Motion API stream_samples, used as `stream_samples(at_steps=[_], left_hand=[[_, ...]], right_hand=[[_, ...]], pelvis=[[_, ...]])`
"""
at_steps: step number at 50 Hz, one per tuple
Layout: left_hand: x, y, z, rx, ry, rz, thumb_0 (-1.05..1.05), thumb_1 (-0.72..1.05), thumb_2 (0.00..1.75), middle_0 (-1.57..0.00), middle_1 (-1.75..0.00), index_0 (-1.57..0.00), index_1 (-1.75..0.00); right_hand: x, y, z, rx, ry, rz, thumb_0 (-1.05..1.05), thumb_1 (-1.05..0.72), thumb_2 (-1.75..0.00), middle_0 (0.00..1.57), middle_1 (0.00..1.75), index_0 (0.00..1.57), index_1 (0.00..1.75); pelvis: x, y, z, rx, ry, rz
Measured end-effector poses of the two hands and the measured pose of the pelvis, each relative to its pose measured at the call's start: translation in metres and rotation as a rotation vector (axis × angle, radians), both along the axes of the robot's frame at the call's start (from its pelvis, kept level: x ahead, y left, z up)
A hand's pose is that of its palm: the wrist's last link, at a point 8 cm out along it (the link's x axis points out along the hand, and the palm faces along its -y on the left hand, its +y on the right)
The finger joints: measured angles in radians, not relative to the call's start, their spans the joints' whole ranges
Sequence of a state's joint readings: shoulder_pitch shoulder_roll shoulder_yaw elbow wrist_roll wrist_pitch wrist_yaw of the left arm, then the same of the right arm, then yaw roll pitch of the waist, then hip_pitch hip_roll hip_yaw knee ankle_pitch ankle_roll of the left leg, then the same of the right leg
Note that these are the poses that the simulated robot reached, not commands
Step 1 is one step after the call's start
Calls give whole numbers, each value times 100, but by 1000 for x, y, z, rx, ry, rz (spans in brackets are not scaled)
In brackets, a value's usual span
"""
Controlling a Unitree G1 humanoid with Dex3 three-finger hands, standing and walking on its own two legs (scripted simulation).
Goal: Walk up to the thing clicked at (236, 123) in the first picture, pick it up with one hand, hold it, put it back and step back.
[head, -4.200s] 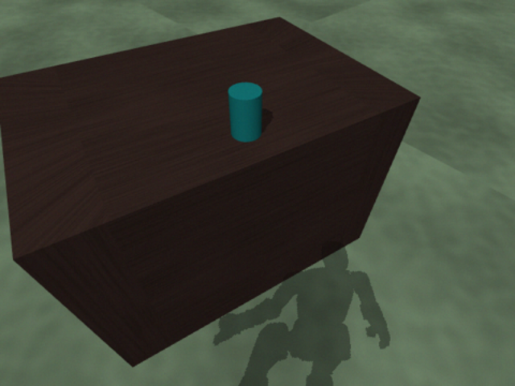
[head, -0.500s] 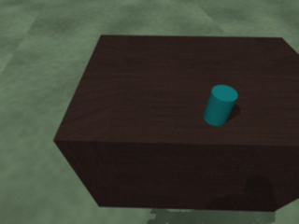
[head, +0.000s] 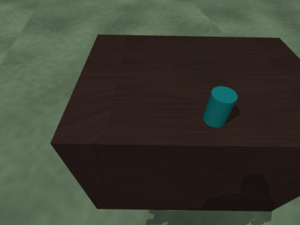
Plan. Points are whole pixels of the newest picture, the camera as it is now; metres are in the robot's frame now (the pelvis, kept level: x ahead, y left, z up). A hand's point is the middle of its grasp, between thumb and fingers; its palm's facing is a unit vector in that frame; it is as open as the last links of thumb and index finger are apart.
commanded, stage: stand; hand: right
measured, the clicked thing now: (218, 107) +0.49 -0.22 +0.03
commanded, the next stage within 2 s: none
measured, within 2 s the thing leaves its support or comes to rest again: neither
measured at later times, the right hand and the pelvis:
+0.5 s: hand out of the picture +0.07 -0.26 -0.15, palm faces -0.03 +0.94 -0.33, open 7.4 cm; pelvis -0.01 -0.01 +0.00, yaw +1 degrees
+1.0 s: hand out of the picture +0.08 -0.27 -0.15, palm faces -0.04 +0.94 -0.34, open 7.4 cm; pelvis +0.00 -0.02 +0.00, yaw +1 degrees
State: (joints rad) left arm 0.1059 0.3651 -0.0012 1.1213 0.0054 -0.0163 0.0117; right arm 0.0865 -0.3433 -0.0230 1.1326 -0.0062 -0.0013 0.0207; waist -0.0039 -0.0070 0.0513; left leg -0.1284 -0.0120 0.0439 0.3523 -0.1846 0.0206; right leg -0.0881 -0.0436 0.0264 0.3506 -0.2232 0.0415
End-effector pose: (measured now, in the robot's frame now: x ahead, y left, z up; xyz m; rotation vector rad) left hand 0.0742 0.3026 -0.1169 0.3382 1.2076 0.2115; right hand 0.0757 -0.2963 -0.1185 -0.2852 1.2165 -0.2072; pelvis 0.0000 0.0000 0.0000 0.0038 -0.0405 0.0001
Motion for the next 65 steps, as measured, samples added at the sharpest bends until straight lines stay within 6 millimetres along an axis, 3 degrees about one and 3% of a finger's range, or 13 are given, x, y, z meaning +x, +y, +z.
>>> stream_samples(at_steps=[12, 33, 52, 65], left_hand=[[-1, -14, -3, -34, -4, 2, 0, 90, 90, -20, -30, -20, -30], [-28, -18, -2, -21, 46, 33, 0, 90, 90, -20, -30, -20, -30], [-11, -24, -1, -26, 9, 23, 0, 90, 90, -20, -30, -20, -30], [-10, -22, -1, -23, 20, 27, 0, 90, 90, -20, -30, -20, -30]], right_hand=[[5, -3, 5, -10, -16, 22, 0, -90, -90, 20, 30, 20, 30], [-13, -14, -1, -5, 39, 26, 0, -90, -90, 20, 30, 20, 30], [-1, -18, 2, -13, 19, 39, 0, -90, -90, 20, 30, 20, 30], [2, -17, 1, -12, 23, 42, 0, -90, -90, 20, 30, 20, 30]], pelvis=[[-3, -5, 2, -2, -3, 8], [-7, -15, 2, -4, 2, 17], [-1, -19, 2, -5, 4, 20], [3, -19, 3, -3, 6, 16]])
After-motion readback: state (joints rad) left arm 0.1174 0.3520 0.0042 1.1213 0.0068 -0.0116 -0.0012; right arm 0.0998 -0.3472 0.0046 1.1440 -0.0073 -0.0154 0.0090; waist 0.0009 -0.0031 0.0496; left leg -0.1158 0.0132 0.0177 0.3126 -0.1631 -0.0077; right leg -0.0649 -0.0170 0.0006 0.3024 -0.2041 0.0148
